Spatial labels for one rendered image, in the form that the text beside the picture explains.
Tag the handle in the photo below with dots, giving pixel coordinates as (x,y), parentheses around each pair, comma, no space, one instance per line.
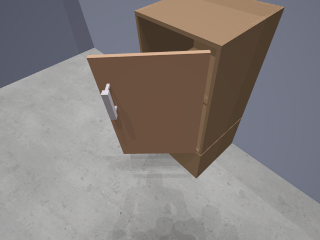
(108,102)

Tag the cupboard door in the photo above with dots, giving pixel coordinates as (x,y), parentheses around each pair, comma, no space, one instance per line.
(159,98)

